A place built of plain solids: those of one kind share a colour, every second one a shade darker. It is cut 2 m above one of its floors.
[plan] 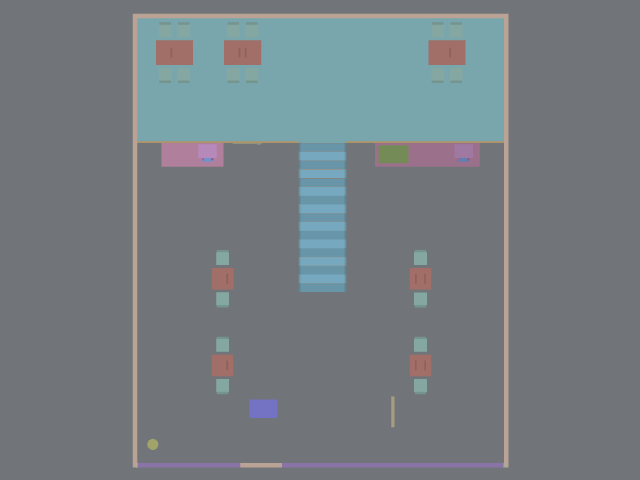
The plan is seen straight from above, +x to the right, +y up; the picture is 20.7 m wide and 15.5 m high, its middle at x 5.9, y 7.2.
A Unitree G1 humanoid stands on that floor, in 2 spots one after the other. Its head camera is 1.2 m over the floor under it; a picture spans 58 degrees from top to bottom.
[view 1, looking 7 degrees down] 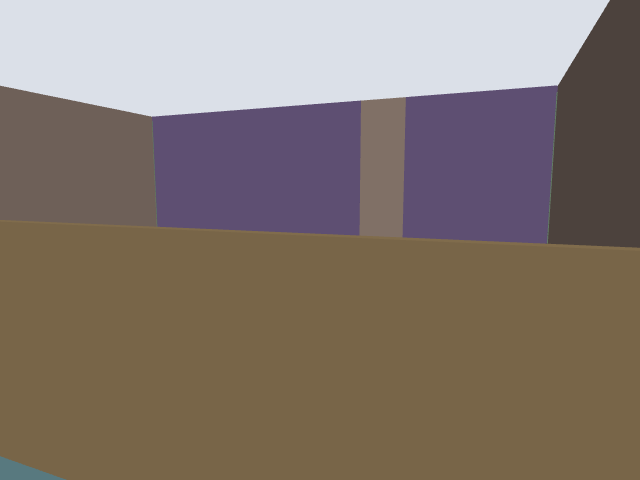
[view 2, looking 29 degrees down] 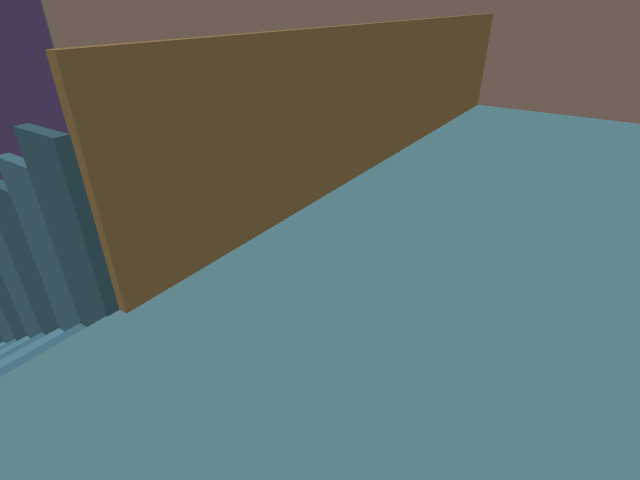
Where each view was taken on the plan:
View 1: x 1.20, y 11.53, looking -68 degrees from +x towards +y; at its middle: upper_guard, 1.24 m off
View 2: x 5.98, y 11.93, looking -146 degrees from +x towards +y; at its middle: upper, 2.48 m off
